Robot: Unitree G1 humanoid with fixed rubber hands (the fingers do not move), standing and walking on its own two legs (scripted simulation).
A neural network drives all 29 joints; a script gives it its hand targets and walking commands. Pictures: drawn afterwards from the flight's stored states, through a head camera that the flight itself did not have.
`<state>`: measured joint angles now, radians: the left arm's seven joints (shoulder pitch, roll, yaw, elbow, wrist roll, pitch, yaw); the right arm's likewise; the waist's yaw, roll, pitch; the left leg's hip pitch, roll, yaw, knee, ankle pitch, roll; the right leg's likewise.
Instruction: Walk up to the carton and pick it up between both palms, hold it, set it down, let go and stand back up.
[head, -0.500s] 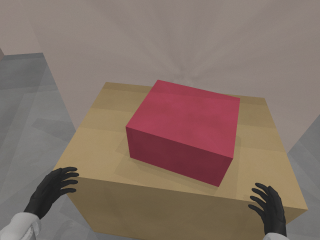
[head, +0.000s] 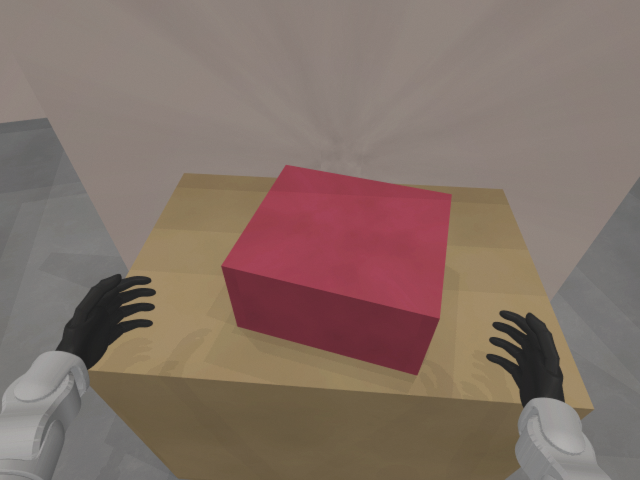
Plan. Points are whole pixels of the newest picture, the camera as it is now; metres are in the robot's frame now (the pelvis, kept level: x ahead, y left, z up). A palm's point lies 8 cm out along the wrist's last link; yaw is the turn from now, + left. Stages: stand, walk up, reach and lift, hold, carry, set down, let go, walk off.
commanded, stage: reach and lift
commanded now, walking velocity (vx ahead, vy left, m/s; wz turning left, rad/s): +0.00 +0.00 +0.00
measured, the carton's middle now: (345, 260) +0.51 -0.01 -0.04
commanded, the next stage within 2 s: none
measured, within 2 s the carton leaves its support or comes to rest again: neither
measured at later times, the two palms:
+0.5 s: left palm (116, 266) +0.36 +0.29 +0.10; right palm (539, 336) +0.29 -0.23 +0.07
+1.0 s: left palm (154, 207) +0.43 +0.25 +0.14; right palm (552, 276) +0.35 -0.25 +0.10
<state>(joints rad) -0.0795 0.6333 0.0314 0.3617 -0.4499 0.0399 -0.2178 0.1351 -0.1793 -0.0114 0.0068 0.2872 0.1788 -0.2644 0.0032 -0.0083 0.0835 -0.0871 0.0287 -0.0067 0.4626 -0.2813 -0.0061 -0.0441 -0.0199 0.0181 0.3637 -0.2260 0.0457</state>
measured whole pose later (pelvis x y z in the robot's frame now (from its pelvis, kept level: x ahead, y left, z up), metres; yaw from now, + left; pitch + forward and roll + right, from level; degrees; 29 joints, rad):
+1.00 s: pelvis -0.02 +0.00 +0.00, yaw +1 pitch +6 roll -2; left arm -0.98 0.62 -0.24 1.32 -0.52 -0.09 -0.19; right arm -0.69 -0.29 0.06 0.87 0.42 0.03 -0.17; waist -0.16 -0.01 -0.07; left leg -0.37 0.02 -0.03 0.53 -0.26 -0.01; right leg -0.32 -0.03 -0.01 0.44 -0.21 0.05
